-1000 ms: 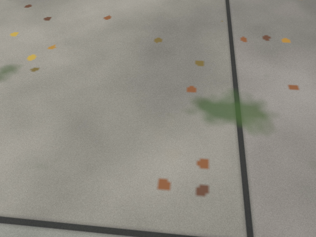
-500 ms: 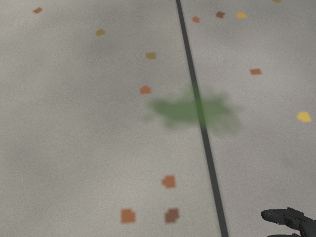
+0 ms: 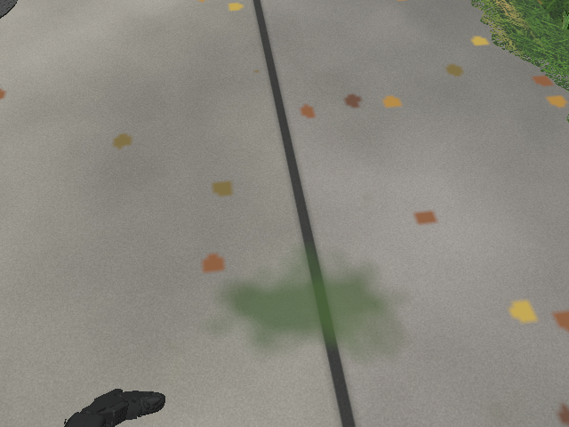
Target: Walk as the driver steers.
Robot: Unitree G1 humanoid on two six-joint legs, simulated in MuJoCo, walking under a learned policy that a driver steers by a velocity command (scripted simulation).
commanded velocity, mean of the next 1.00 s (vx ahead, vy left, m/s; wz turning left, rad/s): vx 0.50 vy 0.00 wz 0.19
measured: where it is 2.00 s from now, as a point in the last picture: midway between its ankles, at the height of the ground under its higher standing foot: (226, 227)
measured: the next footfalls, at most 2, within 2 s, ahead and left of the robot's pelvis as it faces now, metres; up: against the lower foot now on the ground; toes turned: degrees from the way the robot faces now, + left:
right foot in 0.02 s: +0.16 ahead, -0.12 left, +0.00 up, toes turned +3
left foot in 0.54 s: +0.38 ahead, +0.15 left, +0.00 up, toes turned +23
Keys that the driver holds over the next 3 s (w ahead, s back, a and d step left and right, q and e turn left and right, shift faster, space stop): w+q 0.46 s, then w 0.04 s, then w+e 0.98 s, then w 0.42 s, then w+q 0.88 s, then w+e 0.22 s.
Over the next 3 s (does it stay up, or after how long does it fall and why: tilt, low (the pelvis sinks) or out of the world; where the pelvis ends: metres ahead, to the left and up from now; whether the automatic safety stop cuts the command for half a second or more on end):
stays up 1.52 0.14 0.01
